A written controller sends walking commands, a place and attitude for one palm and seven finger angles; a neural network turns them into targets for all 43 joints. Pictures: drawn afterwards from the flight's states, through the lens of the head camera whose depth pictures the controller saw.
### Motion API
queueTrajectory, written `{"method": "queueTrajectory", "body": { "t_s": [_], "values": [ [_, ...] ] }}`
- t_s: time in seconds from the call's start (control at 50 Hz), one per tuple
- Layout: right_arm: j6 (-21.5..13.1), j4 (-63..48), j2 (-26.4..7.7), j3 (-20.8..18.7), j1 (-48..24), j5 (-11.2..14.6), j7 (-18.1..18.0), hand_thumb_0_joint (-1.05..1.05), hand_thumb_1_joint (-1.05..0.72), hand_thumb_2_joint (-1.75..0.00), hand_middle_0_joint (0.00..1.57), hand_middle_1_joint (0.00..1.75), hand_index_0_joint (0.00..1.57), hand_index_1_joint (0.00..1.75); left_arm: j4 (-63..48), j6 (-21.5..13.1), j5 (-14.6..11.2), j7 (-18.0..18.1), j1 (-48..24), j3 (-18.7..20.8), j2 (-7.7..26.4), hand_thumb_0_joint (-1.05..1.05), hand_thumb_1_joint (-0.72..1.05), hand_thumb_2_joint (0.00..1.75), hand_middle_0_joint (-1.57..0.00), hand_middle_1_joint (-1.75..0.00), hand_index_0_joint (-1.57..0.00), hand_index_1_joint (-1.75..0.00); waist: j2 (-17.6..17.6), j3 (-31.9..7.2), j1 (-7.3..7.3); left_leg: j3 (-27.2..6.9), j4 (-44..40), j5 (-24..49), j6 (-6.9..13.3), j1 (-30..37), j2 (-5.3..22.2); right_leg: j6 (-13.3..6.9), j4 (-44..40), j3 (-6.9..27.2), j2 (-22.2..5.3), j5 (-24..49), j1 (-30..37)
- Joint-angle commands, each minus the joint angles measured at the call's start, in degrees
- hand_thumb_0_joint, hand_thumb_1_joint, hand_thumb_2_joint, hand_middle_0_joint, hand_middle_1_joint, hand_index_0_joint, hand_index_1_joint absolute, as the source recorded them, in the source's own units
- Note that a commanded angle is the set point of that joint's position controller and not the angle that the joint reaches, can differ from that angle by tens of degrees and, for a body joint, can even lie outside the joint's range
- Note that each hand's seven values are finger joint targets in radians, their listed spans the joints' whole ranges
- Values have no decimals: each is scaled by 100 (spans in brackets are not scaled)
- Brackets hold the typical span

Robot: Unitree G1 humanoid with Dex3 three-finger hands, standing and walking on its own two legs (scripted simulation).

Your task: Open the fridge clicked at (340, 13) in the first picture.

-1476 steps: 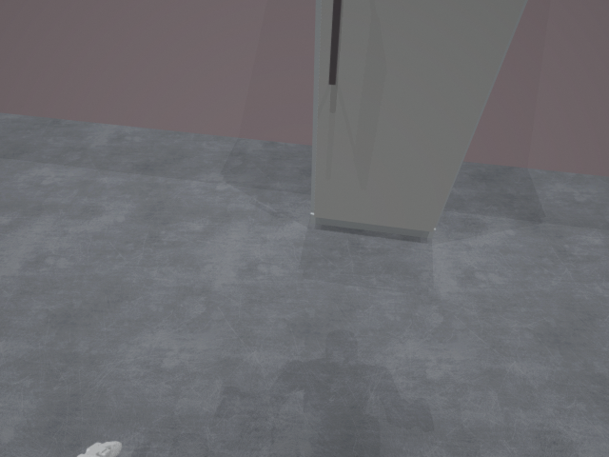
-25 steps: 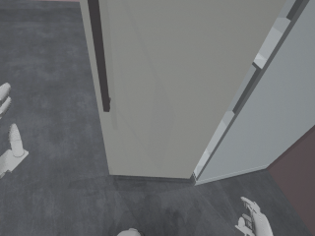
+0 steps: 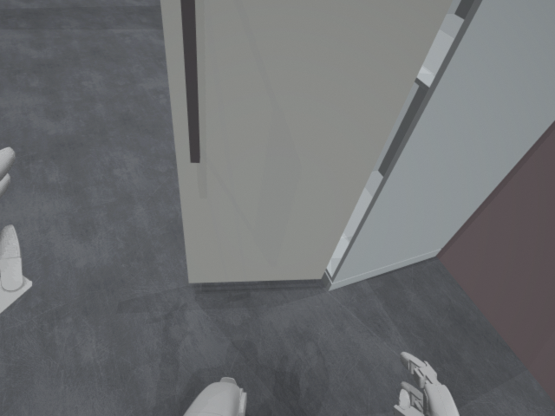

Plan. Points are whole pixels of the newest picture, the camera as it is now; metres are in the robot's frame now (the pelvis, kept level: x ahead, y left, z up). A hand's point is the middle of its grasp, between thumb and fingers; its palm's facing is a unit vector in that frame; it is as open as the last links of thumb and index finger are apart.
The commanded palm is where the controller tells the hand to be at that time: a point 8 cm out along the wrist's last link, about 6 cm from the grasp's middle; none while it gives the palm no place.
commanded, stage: stop stepping back and stand still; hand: left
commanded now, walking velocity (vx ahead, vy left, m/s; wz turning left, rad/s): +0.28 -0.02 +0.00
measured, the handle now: (190, 45) +0.64 +0.21 +0.21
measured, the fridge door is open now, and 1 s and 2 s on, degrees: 74 74 74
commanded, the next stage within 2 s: let the arm hang, fingers relaxed in 1.22 s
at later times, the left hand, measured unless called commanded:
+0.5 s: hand out of the picture +0.11 +0.35 +0.20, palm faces +0.45 -0.74 -0.50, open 7.4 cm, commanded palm +0.06 +0.37 +0.19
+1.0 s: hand out of the picture +0.15 +0.37 +0.17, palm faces +0.45 -0.75 -0.48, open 7.4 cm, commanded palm +0.09 +0.39 +0.19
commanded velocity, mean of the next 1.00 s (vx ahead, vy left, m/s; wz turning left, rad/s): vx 0.07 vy -0.08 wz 0.00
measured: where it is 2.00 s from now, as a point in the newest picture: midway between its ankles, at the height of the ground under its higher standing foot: outside the picture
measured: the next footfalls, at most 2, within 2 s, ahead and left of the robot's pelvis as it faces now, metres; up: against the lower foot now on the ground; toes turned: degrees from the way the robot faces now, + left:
left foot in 0.12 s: +0.03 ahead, +0.21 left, +0.00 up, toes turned +5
right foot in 0.48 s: -0.05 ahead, +0.00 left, +0.00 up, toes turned +0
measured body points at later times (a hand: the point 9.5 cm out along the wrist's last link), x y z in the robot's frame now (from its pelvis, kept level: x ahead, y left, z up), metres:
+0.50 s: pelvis -0.08 +0.07 +0.01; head -0.09 +0.08 +0.46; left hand +0.08 +0.38 +0.22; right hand +0.09 -0.14 -0.07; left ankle +0.01 +0.16 -0.70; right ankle -0.11 -0.01 -0.73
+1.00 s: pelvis -0.04 +0.09 +0.01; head -0.04 +0.08 +0.46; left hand +0.12 +0.40 +0.20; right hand +0.10 -0.14 -0.09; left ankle -0.01 +0.21 -0.72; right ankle -0.09 +0.00 -0.72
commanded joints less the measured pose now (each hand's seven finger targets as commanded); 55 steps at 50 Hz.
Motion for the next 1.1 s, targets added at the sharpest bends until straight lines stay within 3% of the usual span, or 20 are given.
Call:
{"method": "queueTrajectory", "body": {
  "t_s": [0.0, 0.06, 0.08, 0.1, 0.12, 0.16, 0.24, 0.36, 0.4, 0.44, 0.46, 0.5, 0.58, 0.62, 0.66, 0.68, 0.76, 0.84, 0.92, 1.08],
  "values": [
    [-174, -424, -866, -247, -372, -184, -234, 0, -90, -90, 20, 30, 20, 30, -288, -290, 137, 290, -1304, 586, 543, 0, 90, 90, -20, -30, -20, -30, -320, -21, -199, -419, 787, -507, 404, 1216, 997, -223, -2094, 1360, -1752, -2069, -1770],
    [-371, -197, -1055, -330, -569, -18, -532, 0, -90, -90, 20, 30, 20, 30, 284, -242, 311, 406, -2179, -102, 201, 0, 90, 90, -20, -30, -20, -30, 754, 390, -246, -118, -2373, -844, 546, 2647, 835, 0, -639, 671, -1300, -1992, -1859],
    [-456, -204, -1249, -298, -415, -53, -577, 0, -90, -90, 20, 30, 20, 30, 108, -298, 337, 430, -2462, -141, 276, 0, 90, 90, -20, -30, -20, -30, 2360, 348, -222, -1176, -3647, -1394, 709, 2711, 1309, 298, 1000, 53, -563, -1554, -1912],
    [-535, -369, -1265, -299, -395, -47, -545, 0, -90, -90, 20, 30, 20, 30, -334, -471, 401, 455, -2759, -148, 372, 0, 90, 90, -20, -30, -20, -30, 3461, 473, -113, -3261, -4402, -1449, 1055, 2831, 2420, 590, 2304, -246, -21, -1510, -2659],
    [-605, -321, -1114, -307, -450, -67, -488, 0, -90, -90, 20, 30, 20, 30, -382, -605, 417, 382, -2689, 79, 638, 0, 90, 90, -20, -30, -20, -30, 2388, 326, -89, -3461, -4923, -2593, 1272, 2042, 2681, 596, 3148, 318, -91, -946, -2090],
    [-628, -420, -1059, -376, -604, -91, -276, 0, -90, -90, 20, 30, 20, 30, -939, -477, 337, 264, -2100, 226, 777, 0, 90, 90, -20, -30, -20, -30, 1661, -4, 25, -3372, -5179, -3082, 576, 1692, 2305, 615, 3421, 366, -50, -550, -1720],
    [-447, -433, -901, -317, -688, -78, -101, 0, -90, -90, 20, 30, 20, 30, -1193, -290, 346, 311, -684, -33, 306, 0, 90, 90, -20, -30, -20, -30, 2076, -310, 192, -1256, -5187, -2341, 214, 1419, 1746, 558, 2187, -348, 127, 58, -439],
    [-169, -402, -794, -277, -481, -165, -439, 0, -90, -90, 20, 30, 20, 30, -77, 87, 269, 436, -556, 197, 561, 0, 90, 90, -20, -30, -20, -30, 1853, -516, 26, -445, -4496, -1415, 152, 1838, 1513, 318, -857, -875, 460, -638, 1213],
    [-87, -382, -801, -291, -465, -175, -479, 0, -90, -90, 20, 30, 20, 30, 67, 219, 257, 401, -743, 180, 648, 0, 90, 90, -20, -30, -20, -30, 835, -589, 10, 36, -2999, -1041, 187, 1339, 1091, -41, -1502, -129, -180, -574, 1616],
    [-53, -426, -803, -258, -542, -89, -417, 0, -90, -90, 20, 30, 20, 30, -46, 140, 219, 396, -1198, 272, 810, 0, 90, 90, -20, -30, -20, -30, -645, -90, 26, 16, 99, -428, 313, 620, 635, -984, -2508, 2527, -2173, -954, 362],
    [-139, -461, -842, -181, -631, -157, -366, 0, -90, -90, 20, 30, 20, 30, -37, 14, 240, 485, -1423, 481, 921, 0, 90, 90, -20, -30, -20, -30, 28, -6, 2, -202, 378, -253, 301, 779, 807, -1030, -2396, 2410, -2231, 139, -11],
    [-234, -307, -974, -333, -463, 4, -334, 0, -90, -90, 20, 30, 20, 30, 566, -21, 204, 425, -1348, -168, 182, 0, 90, 90, -20, -30, -20, -30, -842, 62, -41, -387, -211, -342, 364, 773, 888, -696, -2066, 2057, -1946, -877, 18],
    [-268, -248, -904, -168, -844, -36, -501, 0, -90, -90, 20, 30, 20, 30, -155, -258, 349, 465, -2058, -254, 362, 0, 90, 90, -20, -30, -20, -30, 894, 439, -97, 106, -2321, 319, 458, 2574, 700, -105, -1110, 756, -1317, -410, -929],
    [-405, -412, -1107, -249, -820, -47, -511, 0, -90, -90, 20, 30, 20, 30, -609, -412, 344, 462, -2008, 2, 519, 0, 90, 90, -20, -30, -20, -30, 2063, 298, 43, -1246, -3435, 336, 798, 2808, 1414, 463, -33, 260, -467, -383, -1126],
    [-530, -368, -1005, -224, -763, -105, -493, 0, -90, -90, 20, 30, 20, 30, -738, -577, 300, 443, -1673, 448, 863, 0, 90, 90, -20, -30, -20, -30, 2561, 63, 64, -2506, -4682, -1385, 1018, 2182, 1988, 669, 775, 111, -116, -831, -510],
    [-568, -400, -893, -195, -756, -160, -468, 0, -90, -90, 20, 30, 20, 30, -725, -581, 351, 442, -1545, 390, 724, 0, 90, 90, -20, -30, -20, -30, 2381, 122, 61, -2578, -4919, -1729, 1121, 1723, 2058, 653, 955, 213, -181, -684, -155],
    [-642, -443, -903, -234, -522, -62, -332, 0, -90, -90, 20, 30, 20, 30, -165, -556, 341, 440, -282, 510, 514, 0, 90, 90, -20, -30, -20, -30, 1309, -566, 125, -877, -3873, -383, 689, 1908, 1250, 544, -1105, 85, -246, 237, 1043],
    [-529, -385, -931, -287, -417, 0, -316, 0, -90, -90, 20, 30, 20, 30, 459, -472, 214, 409, -247, 288, 293, 0, 90, 90, -20, -30, -20, -30, -31, -426, 8, -295, -2426, 635, 466, 2148, 818, 174, -1756, 1484, -1184, 633, 227],
    [-525, -310, -950, -229, -517, 15, -396, 0, -90, -90, 20, 30, 20, 30, 601, -444, 260, 412, -769, 128, 367, 0, 90, 90, -20, -30, -20, -30, 163, -672, 32, -282, -2771, 2039, 552, 2707, 948, 485, -1076, 839, -946, 2679, 442],
    [-435, -477, -902, -186, -672, 8, -431, 0, -90, -90, 20, 30, 20, 30, -191, -507, 311, 440, -796, 222, 559, 0, 90, 90, -20, -30, -20, -30, 939, -861, 120, -411, -2857, 2906, 626, 2924, 1003, 610, -1007, 558, -671, 2505, 594]
  ]
}}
